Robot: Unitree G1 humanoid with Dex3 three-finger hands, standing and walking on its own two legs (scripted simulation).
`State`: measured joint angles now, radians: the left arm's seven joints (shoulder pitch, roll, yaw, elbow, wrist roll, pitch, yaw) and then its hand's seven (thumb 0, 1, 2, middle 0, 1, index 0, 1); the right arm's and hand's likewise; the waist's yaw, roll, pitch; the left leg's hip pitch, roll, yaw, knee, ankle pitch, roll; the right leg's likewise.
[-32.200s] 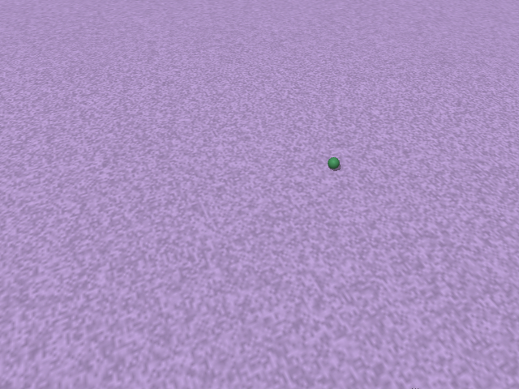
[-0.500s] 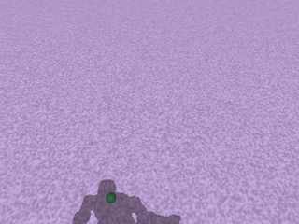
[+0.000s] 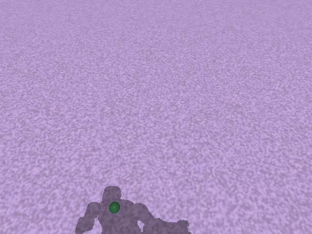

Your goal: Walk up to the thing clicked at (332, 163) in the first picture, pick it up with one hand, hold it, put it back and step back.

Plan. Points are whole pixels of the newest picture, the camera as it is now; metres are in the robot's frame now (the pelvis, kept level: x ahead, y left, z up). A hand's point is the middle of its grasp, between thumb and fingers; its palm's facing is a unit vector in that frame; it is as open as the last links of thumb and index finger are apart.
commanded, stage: stand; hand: left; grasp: from above
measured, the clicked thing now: (114, 207) +0.41 +0.26 -0.75
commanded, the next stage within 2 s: step back in 0.72 s
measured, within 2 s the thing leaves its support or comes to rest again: neither
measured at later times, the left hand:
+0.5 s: hand out of the picture +0.08 +0.24 -0.16, palm faces -0.01 -0.94 -0.33, open 7.4 cm
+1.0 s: hand out of the picture +0.09 +0.29 -0.18, palm faces -0.02 -0.93 -0.37, open 7.4 cm
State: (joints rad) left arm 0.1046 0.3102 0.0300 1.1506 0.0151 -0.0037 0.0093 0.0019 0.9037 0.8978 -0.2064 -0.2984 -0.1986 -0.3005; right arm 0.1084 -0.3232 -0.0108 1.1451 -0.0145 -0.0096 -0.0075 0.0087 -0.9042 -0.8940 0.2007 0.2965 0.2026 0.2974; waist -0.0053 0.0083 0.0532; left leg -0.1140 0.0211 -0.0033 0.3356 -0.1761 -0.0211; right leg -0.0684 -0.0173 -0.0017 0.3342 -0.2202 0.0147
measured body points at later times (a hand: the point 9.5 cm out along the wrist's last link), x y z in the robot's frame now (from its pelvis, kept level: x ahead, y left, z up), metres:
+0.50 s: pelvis +0.00 +0.00 +0.00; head +0.01 +0.00 +0.45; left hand +0.08 +0.29 -0.13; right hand +0.07 -0.30 -0.14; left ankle +0.01 +0.13 -0.75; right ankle -0.02 -0.13 -0.75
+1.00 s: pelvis -0.04 +0.03 -0.02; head +0.02 +0.04 +0.42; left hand +0.09 +0.34 -0.15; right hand +0.04 -0.30 -0.14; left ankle -0.02 +0.13 -0.75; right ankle -0.02 -0.13 -0.75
